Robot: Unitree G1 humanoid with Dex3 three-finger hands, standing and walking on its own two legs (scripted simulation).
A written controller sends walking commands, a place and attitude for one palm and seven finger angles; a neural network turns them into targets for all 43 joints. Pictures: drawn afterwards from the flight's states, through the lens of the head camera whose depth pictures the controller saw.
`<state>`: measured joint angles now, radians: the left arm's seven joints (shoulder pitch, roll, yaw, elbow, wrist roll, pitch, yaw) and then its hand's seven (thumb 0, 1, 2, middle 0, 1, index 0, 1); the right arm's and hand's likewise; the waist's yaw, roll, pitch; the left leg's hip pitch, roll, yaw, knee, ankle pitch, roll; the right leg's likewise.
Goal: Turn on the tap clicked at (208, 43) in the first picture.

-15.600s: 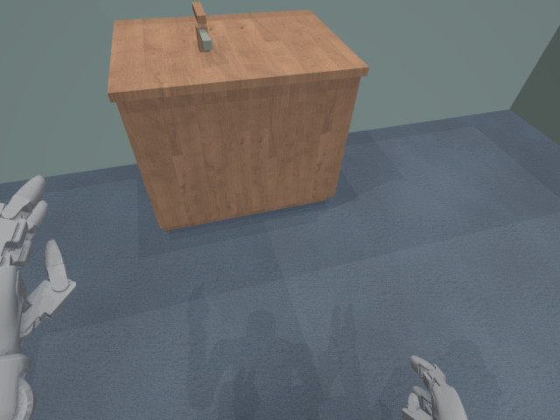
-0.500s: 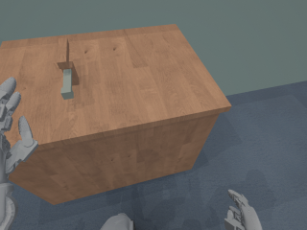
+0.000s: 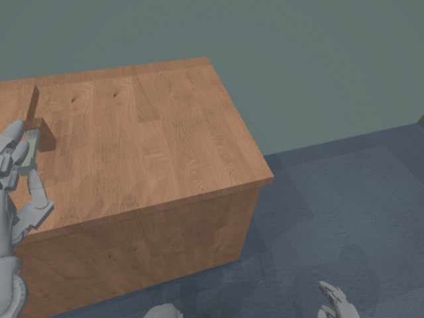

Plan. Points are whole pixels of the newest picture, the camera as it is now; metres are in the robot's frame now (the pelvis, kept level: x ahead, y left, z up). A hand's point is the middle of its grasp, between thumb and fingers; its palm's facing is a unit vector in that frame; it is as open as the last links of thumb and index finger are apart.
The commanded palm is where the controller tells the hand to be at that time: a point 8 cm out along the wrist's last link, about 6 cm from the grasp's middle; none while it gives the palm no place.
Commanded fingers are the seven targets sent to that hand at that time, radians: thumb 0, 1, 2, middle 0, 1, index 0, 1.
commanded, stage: come to a stop and stand still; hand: left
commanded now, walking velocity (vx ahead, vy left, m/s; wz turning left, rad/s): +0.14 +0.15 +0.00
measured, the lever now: (26, 166) +0.37 +0.42 +0.05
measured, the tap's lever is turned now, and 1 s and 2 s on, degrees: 0 0 0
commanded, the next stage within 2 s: none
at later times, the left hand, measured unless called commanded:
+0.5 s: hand (74, 188) +0.26 +0.23 +0.16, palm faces +0.37 -0.85 -0.37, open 7.4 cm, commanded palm +0.20 +0.27 +0.18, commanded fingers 0.00 0.90 0.90 -0.20 -0.30 -0.20 -0.30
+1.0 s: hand out of the picture +0.17 +0.33 +0.19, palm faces +0.41 -0.84 -0.35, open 7.4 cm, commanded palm +0.12 +0.34 +0.18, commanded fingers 0.00 0.90 0.90 -0.20 -0.30 -0.20 -0.30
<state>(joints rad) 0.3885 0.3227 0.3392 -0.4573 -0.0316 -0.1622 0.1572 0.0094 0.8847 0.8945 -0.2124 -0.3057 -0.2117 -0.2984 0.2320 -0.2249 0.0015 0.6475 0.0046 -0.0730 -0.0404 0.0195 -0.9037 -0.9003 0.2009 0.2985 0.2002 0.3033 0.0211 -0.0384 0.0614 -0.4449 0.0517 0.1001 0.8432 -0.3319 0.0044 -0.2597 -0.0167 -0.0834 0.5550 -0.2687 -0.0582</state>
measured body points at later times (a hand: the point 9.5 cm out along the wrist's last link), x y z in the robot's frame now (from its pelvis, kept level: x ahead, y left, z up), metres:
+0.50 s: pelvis +0.03 +0.00 +0.00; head +0.06 -0.01 +0.45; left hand +0.23 +0.27 +0.18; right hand +0.21 -0.22 -0.09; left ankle +0.06 +0.12 -0.73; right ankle +0.02 -0.09 -0.73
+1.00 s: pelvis -0.06 +0.07 +0.00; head -0.07 +0.10 +0.45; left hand +0.14 +0.37 +0.21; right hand +0.09 -0.16 -0.07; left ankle +0.06 +0.12 -0.73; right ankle -0.01 -0.07 -0.73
